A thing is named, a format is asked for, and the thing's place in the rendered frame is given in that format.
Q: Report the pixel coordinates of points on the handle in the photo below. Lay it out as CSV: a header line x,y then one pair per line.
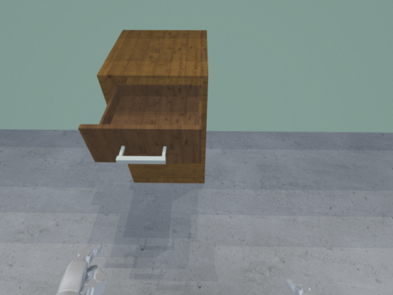
x,y
141,159

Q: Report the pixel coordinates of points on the cabinet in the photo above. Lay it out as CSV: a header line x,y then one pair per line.
x,y
161,57

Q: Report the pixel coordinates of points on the left robot hand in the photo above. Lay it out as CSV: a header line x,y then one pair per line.
x,y
77,276

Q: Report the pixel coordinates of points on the drawer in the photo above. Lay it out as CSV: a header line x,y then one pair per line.
x,y
146,117

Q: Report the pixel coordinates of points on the right robot hand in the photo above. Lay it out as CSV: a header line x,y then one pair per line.
x,y
298,288

